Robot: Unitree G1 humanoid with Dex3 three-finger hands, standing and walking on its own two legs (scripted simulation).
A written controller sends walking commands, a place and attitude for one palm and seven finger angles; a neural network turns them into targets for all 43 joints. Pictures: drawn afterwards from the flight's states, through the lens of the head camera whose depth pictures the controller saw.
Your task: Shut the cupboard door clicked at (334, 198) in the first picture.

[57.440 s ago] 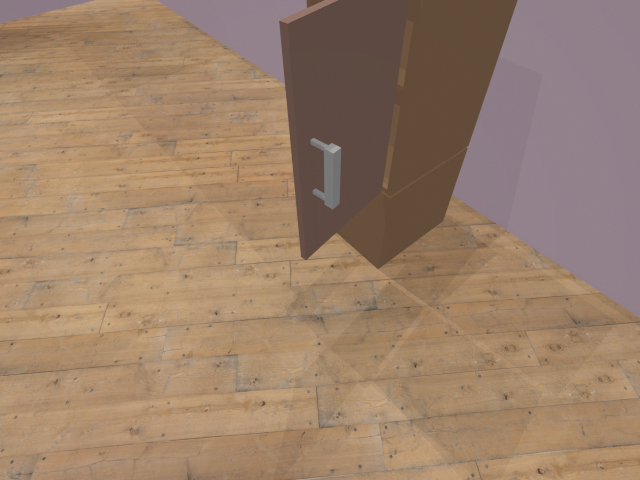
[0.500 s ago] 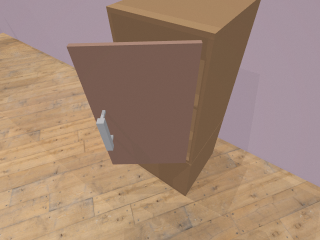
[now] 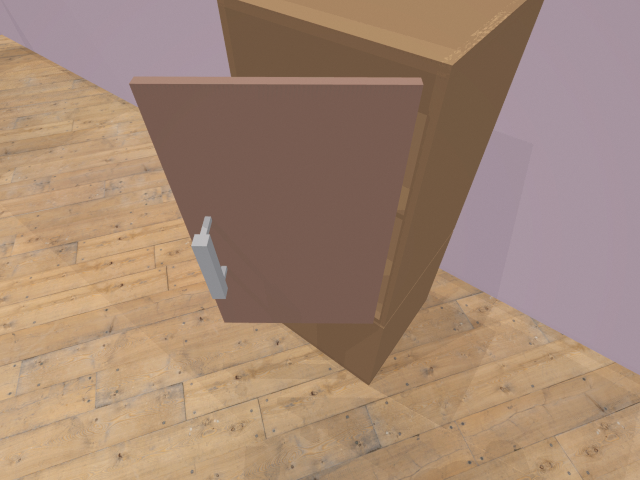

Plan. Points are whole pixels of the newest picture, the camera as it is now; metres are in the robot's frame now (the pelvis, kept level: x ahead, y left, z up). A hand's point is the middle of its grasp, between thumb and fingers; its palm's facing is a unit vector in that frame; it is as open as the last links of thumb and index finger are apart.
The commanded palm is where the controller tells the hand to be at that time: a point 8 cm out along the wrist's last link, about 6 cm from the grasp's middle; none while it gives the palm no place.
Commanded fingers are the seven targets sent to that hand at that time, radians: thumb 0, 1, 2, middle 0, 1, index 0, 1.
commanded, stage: look again from close up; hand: left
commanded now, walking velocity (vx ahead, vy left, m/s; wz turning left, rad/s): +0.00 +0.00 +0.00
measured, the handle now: (213, 258) +0.47 +0.22 -0.06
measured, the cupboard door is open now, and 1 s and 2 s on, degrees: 37 37 37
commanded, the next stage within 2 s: raise the hand and make a fist in 0.30 s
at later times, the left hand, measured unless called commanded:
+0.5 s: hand out of the picture +0.12 +0.19 -0.12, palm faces +0.20 -0.95 -0.23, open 7.3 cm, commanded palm +0.11 +0.22 -0.07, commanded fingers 0.00 0.90 0.90 -0.29 -0.40 -0.29 -0.40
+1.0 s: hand (190, 473) +0.14 +0.17 -0.05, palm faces +0.06 -1.00 -0.07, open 5.3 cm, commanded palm +0.12 +0.22 -0.07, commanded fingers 0.00 0.90 0.90 -0.75 -0.90 -0.75 -0.90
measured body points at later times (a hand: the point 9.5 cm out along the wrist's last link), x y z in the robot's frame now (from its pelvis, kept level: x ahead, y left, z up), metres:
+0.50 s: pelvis +0.01 -0.01 -0.01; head +0.03 -0.01 +0.44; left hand +0.11 +0.24 -0.10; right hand +0.06 -0.24 -0.15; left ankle -0.01 +0.10 -0.74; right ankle +0.00 -0.12 -0.74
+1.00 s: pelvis -0.06 -0.03 -0.13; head +0.02 -0.02 +0.31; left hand +0.13 +0.22 -0.05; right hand +0.19 -0.24 -0.19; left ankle -0.01 +0.10 -0.74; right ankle +0.00 -0.12 -0.74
